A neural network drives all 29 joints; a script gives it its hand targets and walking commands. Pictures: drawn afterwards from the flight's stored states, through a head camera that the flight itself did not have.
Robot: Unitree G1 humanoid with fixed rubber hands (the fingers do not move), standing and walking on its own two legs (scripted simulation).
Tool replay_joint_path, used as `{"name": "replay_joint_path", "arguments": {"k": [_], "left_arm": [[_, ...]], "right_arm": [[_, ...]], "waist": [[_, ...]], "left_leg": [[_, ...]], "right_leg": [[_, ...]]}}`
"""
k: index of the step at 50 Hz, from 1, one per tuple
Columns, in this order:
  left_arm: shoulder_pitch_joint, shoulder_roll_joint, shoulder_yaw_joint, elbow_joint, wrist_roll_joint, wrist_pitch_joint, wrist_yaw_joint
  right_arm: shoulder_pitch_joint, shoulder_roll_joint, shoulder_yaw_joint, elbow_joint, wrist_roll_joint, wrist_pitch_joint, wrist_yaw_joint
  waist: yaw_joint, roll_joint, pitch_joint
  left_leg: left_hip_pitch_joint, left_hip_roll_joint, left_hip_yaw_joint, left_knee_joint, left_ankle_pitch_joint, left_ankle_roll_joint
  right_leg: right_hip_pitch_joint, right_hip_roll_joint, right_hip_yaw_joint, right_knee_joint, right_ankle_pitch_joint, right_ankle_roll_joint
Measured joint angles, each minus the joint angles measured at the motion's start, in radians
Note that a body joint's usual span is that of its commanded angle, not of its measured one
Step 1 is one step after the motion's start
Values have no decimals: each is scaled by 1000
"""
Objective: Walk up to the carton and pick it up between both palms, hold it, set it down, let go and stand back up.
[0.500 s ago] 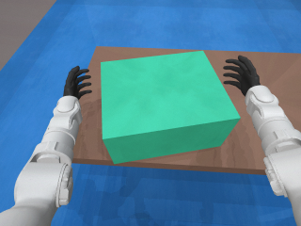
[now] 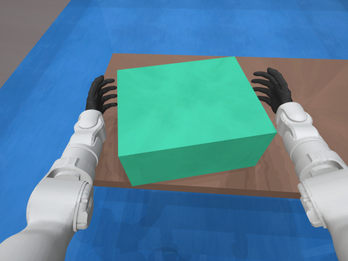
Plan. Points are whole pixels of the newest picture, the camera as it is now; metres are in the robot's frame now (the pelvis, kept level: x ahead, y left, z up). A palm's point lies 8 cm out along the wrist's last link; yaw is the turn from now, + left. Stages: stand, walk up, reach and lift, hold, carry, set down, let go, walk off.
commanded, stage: reach and lift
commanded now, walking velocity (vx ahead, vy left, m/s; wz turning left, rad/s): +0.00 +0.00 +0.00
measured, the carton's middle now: (185, 118) +0.45 -0.02 +0.04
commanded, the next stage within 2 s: none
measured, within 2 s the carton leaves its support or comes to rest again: leaves its support in 1.72 s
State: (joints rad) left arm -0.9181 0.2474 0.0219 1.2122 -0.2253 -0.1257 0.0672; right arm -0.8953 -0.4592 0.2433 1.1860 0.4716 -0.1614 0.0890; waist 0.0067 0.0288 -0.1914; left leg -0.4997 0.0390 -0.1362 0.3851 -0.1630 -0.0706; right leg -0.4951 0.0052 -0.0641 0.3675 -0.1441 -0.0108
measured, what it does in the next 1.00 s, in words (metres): stands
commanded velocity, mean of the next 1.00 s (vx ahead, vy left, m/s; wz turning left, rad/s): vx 0.00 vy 0.00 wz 0.00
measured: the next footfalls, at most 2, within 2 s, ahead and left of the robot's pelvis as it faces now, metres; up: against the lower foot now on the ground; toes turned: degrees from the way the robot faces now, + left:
none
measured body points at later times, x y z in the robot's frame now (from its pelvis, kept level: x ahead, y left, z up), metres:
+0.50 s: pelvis +0.00 +0.00 +0.00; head +0.05 -0.01 +0.45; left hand +0.45 +0.19 +0.09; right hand +0.45 -0.24 +0.11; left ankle +0.00 +0.16 -0.74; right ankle +0.00 -0.11 -0.74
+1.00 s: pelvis +0.00 +0.00 +0.00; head +0.05 +0.00 +0.45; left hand +0.45 +0.19 +0.09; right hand +0.45 -0.24 +0.11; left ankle +0.00 +0.16 -0.74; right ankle +0.00 -0.11 -0.74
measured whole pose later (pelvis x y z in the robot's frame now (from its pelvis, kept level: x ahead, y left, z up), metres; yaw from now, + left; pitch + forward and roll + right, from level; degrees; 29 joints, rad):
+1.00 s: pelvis +0.00 +0.00 +0.00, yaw +0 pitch +17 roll -1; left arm -0.92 0.24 0.02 1.25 -0.23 -0.22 0.10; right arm -0.90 -0.41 0.07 1.19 0.36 -0.17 0.08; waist 0.01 0.01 -0.21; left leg -0.53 0.04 -0.14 0.39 -0.16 -0.07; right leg -0.53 0.01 -0.06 0.38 -0.15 -0.01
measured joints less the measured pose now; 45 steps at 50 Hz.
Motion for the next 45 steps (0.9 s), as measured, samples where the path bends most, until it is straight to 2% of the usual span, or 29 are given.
{"name": "replay_joint_path", "arguments": {"k": [26,34,45], "left_arm": [[2,-9,0,22,0,-58,30],[-1,-10,0,33,0,-72,33],[-1,-11,0,34,0,-87,36]], "right_arm": [[0,21,-57,4,-1,-4,-16],[0,27,-82,4,-15,-4,-17],[0,39,-136,5,-73,-4,-14]], "waist": [[0,-7,-18],[0,-8,-16],[0,-15,-16]], "left_leg": [[-30,1,0,6,2,-2],[-30,1,0,6,2,-2],[-32,1,0,6,2,-2]], "right_leg": [[-33,1,0,13,-1,-2],[-34,1,0,14,-2,-2],[-38,1,0,17,-3,-3]]}}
